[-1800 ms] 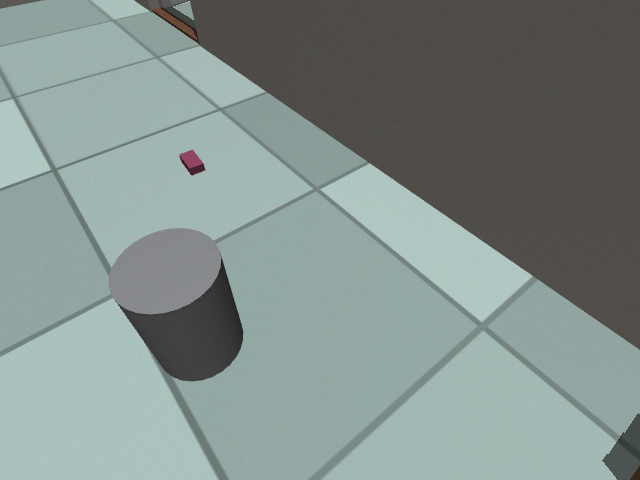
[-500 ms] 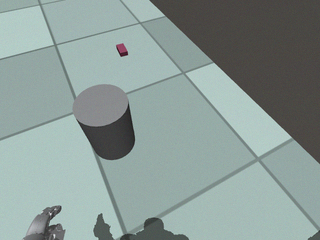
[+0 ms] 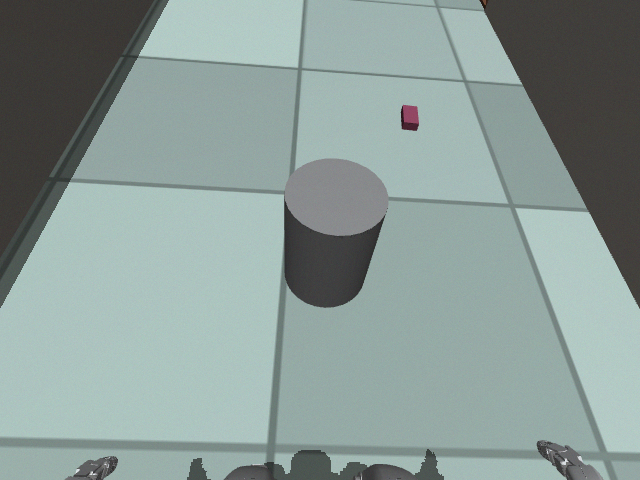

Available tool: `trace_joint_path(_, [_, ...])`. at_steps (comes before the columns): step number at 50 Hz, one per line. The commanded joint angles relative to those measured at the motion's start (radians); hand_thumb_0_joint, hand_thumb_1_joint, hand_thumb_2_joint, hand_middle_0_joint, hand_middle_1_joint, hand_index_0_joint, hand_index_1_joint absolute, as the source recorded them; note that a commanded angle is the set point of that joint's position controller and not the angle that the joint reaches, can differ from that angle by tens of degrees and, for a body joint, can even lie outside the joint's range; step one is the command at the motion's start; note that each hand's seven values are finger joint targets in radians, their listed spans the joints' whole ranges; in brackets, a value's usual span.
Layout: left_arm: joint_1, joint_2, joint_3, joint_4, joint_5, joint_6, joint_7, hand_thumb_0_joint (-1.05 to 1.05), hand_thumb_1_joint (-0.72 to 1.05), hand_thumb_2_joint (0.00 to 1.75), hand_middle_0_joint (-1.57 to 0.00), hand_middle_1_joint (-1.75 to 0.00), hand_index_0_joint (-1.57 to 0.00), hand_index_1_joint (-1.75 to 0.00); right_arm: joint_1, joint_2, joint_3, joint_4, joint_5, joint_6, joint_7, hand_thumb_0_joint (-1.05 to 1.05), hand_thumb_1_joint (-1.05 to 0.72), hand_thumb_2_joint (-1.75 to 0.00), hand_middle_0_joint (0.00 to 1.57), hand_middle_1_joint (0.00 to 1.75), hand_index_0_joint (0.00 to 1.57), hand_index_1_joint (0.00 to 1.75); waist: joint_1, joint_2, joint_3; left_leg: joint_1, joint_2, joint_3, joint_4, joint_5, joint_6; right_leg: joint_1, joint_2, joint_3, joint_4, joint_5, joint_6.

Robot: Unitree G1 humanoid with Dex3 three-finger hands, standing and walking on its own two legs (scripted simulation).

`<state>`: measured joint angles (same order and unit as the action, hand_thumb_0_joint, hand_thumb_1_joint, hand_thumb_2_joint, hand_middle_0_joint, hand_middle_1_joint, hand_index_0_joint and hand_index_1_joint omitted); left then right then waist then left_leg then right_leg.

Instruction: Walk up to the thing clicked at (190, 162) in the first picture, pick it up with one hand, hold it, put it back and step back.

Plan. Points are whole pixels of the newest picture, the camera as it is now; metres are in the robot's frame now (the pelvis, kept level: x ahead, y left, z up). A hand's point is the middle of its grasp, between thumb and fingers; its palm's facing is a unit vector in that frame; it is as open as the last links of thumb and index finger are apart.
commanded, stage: walk up
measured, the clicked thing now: (409, 117) +1.79 -0.47 -0.74
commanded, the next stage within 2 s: none
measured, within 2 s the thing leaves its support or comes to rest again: neither
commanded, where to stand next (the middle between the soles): +0.07 +0.04 m, yaw +51 degrees
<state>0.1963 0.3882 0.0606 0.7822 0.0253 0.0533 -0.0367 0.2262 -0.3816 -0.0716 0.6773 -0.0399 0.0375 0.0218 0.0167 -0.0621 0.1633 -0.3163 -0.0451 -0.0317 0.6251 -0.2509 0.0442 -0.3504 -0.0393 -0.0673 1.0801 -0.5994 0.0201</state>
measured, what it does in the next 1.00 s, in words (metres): steps on the spot, turning left: right foot, then left foot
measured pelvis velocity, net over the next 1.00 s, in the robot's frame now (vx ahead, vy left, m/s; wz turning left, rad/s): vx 0.00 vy -0.01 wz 0.72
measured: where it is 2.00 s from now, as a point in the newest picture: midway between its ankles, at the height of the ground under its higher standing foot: outside the picture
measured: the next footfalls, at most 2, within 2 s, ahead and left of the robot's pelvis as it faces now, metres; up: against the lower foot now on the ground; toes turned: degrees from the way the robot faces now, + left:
right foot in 0.22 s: +0.10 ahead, -0.14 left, +0.00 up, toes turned +11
left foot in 0.64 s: -0.06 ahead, +0.12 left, +0.00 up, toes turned +31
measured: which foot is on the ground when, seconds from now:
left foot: down 0.00-0.24, up 0.26-0.62, down 0.64-1.00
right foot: up 0.00-0.20, down 0.22-0.66, up 0.68-0.98, down 1.00-1.00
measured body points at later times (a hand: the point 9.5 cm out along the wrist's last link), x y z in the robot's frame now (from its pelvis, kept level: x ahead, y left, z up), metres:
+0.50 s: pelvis -0.02 -0.04 +0.01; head +0.02 -0.06 +0.45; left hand -0.09 +0.30 -0.05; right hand +0.19 -0.30 -0.11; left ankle -0.09 +0.12 -0.66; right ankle +0.06 -0.15 -0.72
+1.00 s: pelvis +0.00 -0.01 -0.01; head +0.02 +0.02 +0.43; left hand -0.14 +0.29 -0.13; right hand +0.27 -0.21 -0.11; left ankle -0.09 +0.10 -0.72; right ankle +0.13 -0.06 -0.73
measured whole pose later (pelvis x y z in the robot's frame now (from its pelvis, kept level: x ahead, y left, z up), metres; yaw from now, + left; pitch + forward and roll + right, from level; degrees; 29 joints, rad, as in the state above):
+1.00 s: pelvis +0.00 -0.01 -0.01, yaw +41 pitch -2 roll +0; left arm 0.25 0.40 0.05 0.79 0.01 -0.01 -0.02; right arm 0.34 -0.43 -0.04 0.74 -0.01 -0.03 -0.02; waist 0.01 -0.02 0.11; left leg -0.33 -0.06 -0.17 0.77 -0.41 -0.01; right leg -0.40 -0.04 -0.05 0.72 -0.28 -0.04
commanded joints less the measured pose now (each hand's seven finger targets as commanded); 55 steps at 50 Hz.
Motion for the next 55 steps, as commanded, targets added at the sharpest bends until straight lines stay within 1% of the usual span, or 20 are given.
trace_joint_path(1, [0.031,0.190,0.065,-0.121,-0.013,-0.040,0.006,0.00,0.90,0.90,-0.20,-0.30,-0.20,-0.30,-0.004,-0.236,-0.082,-0.121,0.007,-0.016,-0.020,0.00,-0.90,-0.90,0.20,0.30,0.20,0.30,-0.005,0.201,-0.169,0.105,0.150,-0.245,-0.253,0.125,0.120,-0.100,-0.016,0.065,-0.076,0.120,-0.013])
trace_joint_path(9, [0.172,0.180,0.070,-0.089,-0.029,-0.073,0.065,0.00,0.90,0.90,-0.20,-0.30,-0.20,-0.30,-0.046,-0.251,-0.098,-0.200,-0.036,0.003,0.019,0.00,-0.90,-0.90,0.20,0.30,0.20,0.30,0.011,0.246,-0.226,-0.100,0.092,-0.365,-0.097,0.264,0.124,0.159,0.078,0.001,-0.475,0.323,-0.032])
trace_joint_path(10, [0.213,0.209,0.082,-0.085,-0.023,-0.083,0.072,0.00,0.90,0.90,-0.20,-0.30,-0.20,-0.30,-0.059,-0.217,-0.086,-0.213,-0.025,0.002,0.019,0.00,-0.90,-0.90,0.20,0.30,0.20,0.30,0.046,0.179,-0.250,-0.155,0.047,-0.366,-0.019,0.207,0.083,0.251,0.037,0.060,-0.597,0.394,-0.053])
trace_joint_path(12, [0.150,0.370,0.119,-0.118,0.015,-0.095,0.084,0.00,0.90,0.90,-0.20,-0.30,-0.20,-0.30,0.000,-0.139,-0.063,-0.205,-0.021,0.005,0.013,0.00,-0.90,-0.90,0.20,0.30,0.20,0.30,0.025,-0.202,-0.207,-0.381,-0.145,-0.132,0.357,-0.295,-0.034,0.259,-0.426,0.569,-0.817,0.342,-0.161])
trace_joint_path(13, [0.045,0.364,0.116,-0.141,0.012,-0.088,0.080,0.00,0.90,0.90,-0.20,-0.30,-0.20,-0.30,0.052,-0.222,-0.086,-0.170,-0.033,0.019,0.006,0.00,-0.90,-0.90,0.20,0.30,0.20,0.30,-0.004,-0.090,-0.186,-0.318,-0.024,-0.147,0.492,-0.269,-0.043,0.113,-0.502,0.599,-0.847,0.149,-0.244])
trace_joint_path(14, [-0.020,0.373,0.120,-0.156,0.011,-0.088,0.075,0.00,0.90,0.90,-0.20,-0.30,-0.20,-0.30,0.098,-0.257,-0.102,-0.152,-0.030,0.024,0.013,0.00,-0.90,-0.90,0.20,0.30,0.20,0.30,-0.044,-0.124,-0.148,-0.296,0.015,-0.129,0.555,-0.243,-0.047,0.059,-0.514,0.580,-0.843,0.103,-0.303])
trace_joint_path(17, [-0.011,0.277,0.100,-0.137,0.007,-0.106,0.082,0.00,0.90,0.90,-0.20,-0.30,-0.20,-0.30,0.095,-0.247,-0.106,-0.112,-0.014,0.018,0.050,0.00,-0.90,-0.90,0.20,0.30,0.20,0.30,-0.041,-0.106,-0.102,-0.266,0.029,-0.111,0.586,-0.082,-0.070,0.041,-0.273,0.233,-0.783,0.161,-0.171])
trace_joint_path(25, [0.081,0.331,0.125,-0.144,0.031,-0.108,0.032,0.00,0.90,0.90,-0.20,-0.30,-0.20,-0.30,0.023,-0.216,-0.075,-0.065,0.027,-0.013,0.054,0.00,-0.90,-0.90,0.20,0.30,0.20,0.30,0.067,-0.198,-0.121,-0.224,0.064,0.034,0.225,-0.204,-0.093,0.200,-0.275,0.070,-0.743,0.065,-0.199])
trace_joint_path(30, [0.030,0.343,0.112,-0.150,0.017,-0.075,0.003,0.00,0.90,0.90,-0.20,-0.30,-0.20,-0.30,0.178,-0.216,-0.075,0.038,0.039,-0.049,0.021,0.00,-0.90,-0.90,0.20,0.30,0.20,0.30,-0.005,-0.097,-0.183,0.099,0.023,0.142,-0.066,-0.087,-0.065,0.049,-0.308,-0.046,-0.563,0.075,-0.160])
trace_joint_path(31, [0.048,0.291,0.095,-0.149,0.014,-0.063,0.001,0.00,0.90,0.90,-0.20,-0.30,-0.20,-0.30,0.251,-0.237,-0.086,0.075,0.034,-0.058,0.006,0.00,-0.90,-0.90,0.20,0.30,0.20,0.30,-0.041,0.031,-0.219,0.201,-0.013,0.116,-0.150,-0.112,-0.055,0.003,-0.258,-0.091,-0.373,0.066,-0.123])
trace_joint_path(33, [0.067,0.149,0.044,-0.181,-0.005,-0.049,-0.006,0.00,0.90,0.90,-0.20,-0.30,-0.20,-0.30,0.240,-0.399,-0.113,0.040,0.005,-0.076,-0.021,0.00,-0.90,-0.90,0.20,0.30,0.20,0.30,-0.045,0.387,-0.126,0.263,0.307,-0.606,-0.353,-0.339,0.099,-0.432,-0.042,-0.087,0.053,-0.012,-0.018])
trace_joint_path(34, [-0.007,0.249,0.067,-0.178,-0.001,-0.057,0.008,0.00,0.90,0.90,-0.20,-0.30,-0.20,-0.30,0.214,-0.454,-0.115,0.021,0.016,-0.076,-0.020,0.00,-0.90,-0.90,0.20,0.30,0.20,0.30,-0.073,0.296,-0.089,0.099,0.402,-0.780,-0.416,-0.400,0.222,-0.388,-0.067,0.054,0.053,0.019,-0.027])
trace_joint_path(35, [-0.043,0.291,0.073,-0.171,0.001,-0.066,0.013,0.00,0.90,0.90,-0.20,-0.30,-0.20,-0.30,0.164,-0.437,-0.109,0.028,0.022,-0.075,-0.023,0.00,-0.90,-0.90,0.20,0.30,0.20,0.30,-0.056,0.282,-0.018,0.029,0.401,-0.755,-0.421,-0.397,0.256,-0.352,-0.110,0.095,0.044,0.061,-0.037])
trace_joint_path(38, [0.117,0.254,0.072,-0.084,-0.015,-0.077,0.014,0.00,0.90,0.90,-0.20,-0.30,-0.20,-0.30,0.110,-0.288,-0.053,0.015,0.024,-0.093,-0.041,0.00,-0.90,-0.90,0.20,0.30,0.20,0.30,0.011,0.250,-0.086,0.159,0.206,-0.316,-0.186,0.222,0.160,-0.305,-0.103,0.093,-0.049,0.186,-0.036])
trace_joint_path(46, [0.064,0.202,0.059,-0.087,-0.020,-0.082,0.028,0.00,0.90,0.90,-0.20,-0.30,-0.20,-0.30,0.133,-0.288,-0.050,-0.006,0.028,-0.095,-0.060,0.00,-0.90,-0.90,0.20,0.30,0.20,0.30,-0.014,0.256,-0.162,0.022,0.183,-0.269,-0.013,0.671,0.161,-0.019,-0.003,0.012,-0.280,0.245,-0.056])
trace_joint_path(49, [0.121,0.202,0.066,-0.051,-0.012,-0.094,0.039,0.00,0.90,0.90,-0.20,-0.30,-0.20,-0.30,0.106,-0.236,-0.036,-0.022,0.052,-0.077,-0.063,0.00,-0.90,-0.90,0.20,0.30,0.20,0.30,0.033,0.169,-0.228,-0.039,0.102,-0.247,0.153,0.471,0.079,0.178,0.010,0.035,-0.531,0.477,-0.103])
trace_joint_path(51, [0.142,0.318,0.087,-0.065,-0.001,-0.099,0.041,0.00,0.90,0.90,-0.20,-0.30,-0.20,-0.30,0.124,-0.170,-0.012,-0.045,0.058,-0.069,-0.070,0.00,-0.90,-0.90,0.20,0.30,0.20,0.30,0.044,-0.120,-0.267,-0.268,-0.072,-0.075,0.444,-0.094,0.003,0.322,-0.335,0.437,-0.655,0.574,-0.222])
trace_joint_path(52, [0.061,0.333,0.091,-0.085,-0.001,-0.095,0.036,0.00,0.90,0.90,-0.20,-0.30,-0.20,-0.30,0.145,-0.213,-0.029,-0.024,0.046,-0.056,-0.084,0.00,-0.90,-0.90,0.20,0.30,0.20,0.30,0.020,-0.138,-0.246,-0.267,-0.017,-0.057,0.551,-0.404,-0.006,0.226,-0.468,0.551,-0.716,0.445,-0.330])
trace_joint_path(53, [0.006,0.334,0.092,-0.089,-0.003,-0.089,0.036,0.00,0.90,0.90,-0.20,-0.30,-0.20,-0.30,0.161,-0.255,-0.043,0.002,0.037,-0.057,-0.086,0.00,-0.90,-0.90,0.20,0.30,0.20,0.30,0.000,-0.160,-0.187,-0.251,0.022,-0.067,0.600,-0.408,-0.017,0.129,-0.483,0.604,-0.762,0.336,-0.360])
trace_joint_path(55, [-0.016,0.279,0.075,-0.088,0.002,-0.081,0.033,0.00,0.90,0.90,-0.20,-0.30,-0.20,-0.30,0.133,-0.283,-0.055,0.030,0.038,-0.064,-0.063,0.00,-0.90,-0.90,0.20,0.30,0.20,0.30,-0.002,-0.086,-0.095,-0.188,0.036,-0.040,0.504,-0.315,-0.021,0.010,-0.343,0.355,-0.730,0.249,-0.281])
